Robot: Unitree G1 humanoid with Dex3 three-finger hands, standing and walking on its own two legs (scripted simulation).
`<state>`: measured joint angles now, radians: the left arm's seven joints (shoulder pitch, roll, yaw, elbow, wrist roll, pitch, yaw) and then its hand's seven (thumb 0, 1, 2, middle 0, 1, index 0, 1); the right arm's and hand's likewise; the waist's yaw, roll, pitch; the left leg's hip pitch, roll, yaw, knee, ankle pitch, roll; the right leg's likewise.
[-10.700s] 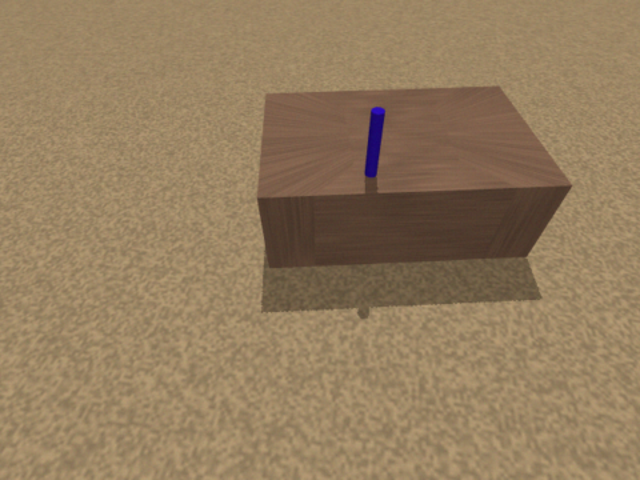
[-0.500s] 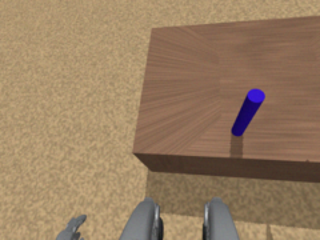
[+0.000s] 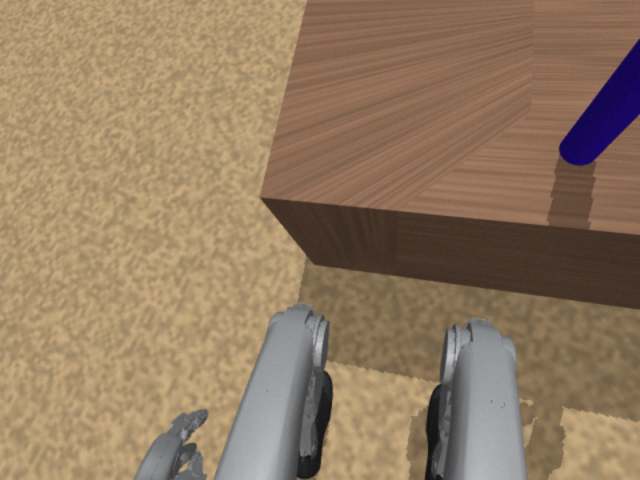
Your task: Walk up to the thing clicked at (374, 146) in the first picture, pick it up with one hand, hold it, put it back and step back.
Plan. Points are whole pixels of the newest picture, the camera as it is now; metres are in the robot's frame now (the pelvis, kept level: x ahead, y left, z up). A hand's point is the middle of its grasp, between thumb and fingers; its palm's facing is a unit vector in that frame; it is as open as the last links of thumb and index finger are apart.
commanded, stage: close in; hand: right
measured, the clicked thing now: (637, 81) +0.52 -0.26 +0.07
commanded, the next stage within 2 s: rest palm in 0.52 s
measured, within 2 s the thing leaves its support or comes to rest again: neither
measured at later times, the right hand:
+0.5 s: hand (625, 127) +0.50 -0.27 +0.02, palm faces +0.18 +0.98 +0.00, open 17.0 cm
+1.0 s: hand (599, 133) +0.50 -0.25 +0.01, palm faces +0.16 +0.99 +0.01, open 16.9 cm
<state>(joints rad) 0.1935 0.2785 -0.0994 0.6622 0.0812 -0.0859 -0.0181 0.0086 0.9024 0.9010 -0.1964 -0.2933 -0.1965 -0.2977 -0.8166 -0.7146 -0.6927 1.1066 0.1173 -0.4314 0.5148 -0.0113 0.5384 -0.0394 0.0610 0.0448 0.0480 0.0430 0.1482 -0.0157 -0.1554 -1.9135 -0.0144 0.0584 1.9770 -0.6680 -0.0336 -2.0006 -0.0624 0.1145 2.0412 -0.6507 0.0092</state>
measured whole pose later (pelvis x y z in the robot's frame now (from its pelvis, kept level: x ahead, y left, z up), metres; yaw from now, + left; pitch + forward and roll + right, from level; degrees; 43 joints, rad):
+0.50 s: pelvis +0.01 +0.01 +0.00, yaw -1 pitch +36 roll +5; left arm 0.21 0.30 -0.03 0.64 0.06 -0.04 -0.02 0.01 0.90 0.89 -0.20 -0.30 -0.20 -0.30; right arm -0.81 -0.55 -0.54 0.98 0.12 -0.41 0.30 -0.01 0.41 -0.04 0.08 0.04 0.05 0.03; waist 0.15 -0.02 -0.18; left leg -1.93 -0.01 0.04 1.99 -0.68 -0.02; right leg -2.00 -0.06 0.10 2.03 -0.66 0.03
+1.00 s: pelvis +0.01 +0.01 -0.01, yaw -2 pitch +35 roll +5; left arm 0.16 0.28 -0.02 0.63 0.06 -0.01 -0.04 0.01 0.88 0.92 -0.21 -0.30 -0.20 -0.31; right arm -0.82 -0.48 -0.48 0.96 0.10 -0.43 0.26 -0.01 0.47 -0.04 0.16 0.07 0.14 0.07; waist 0.13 -0.01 -0.18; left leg -1.94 0.00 0.04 2.02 -0.70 -0.02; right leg -2.01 -0.05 0.09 2.05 -0.66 0.02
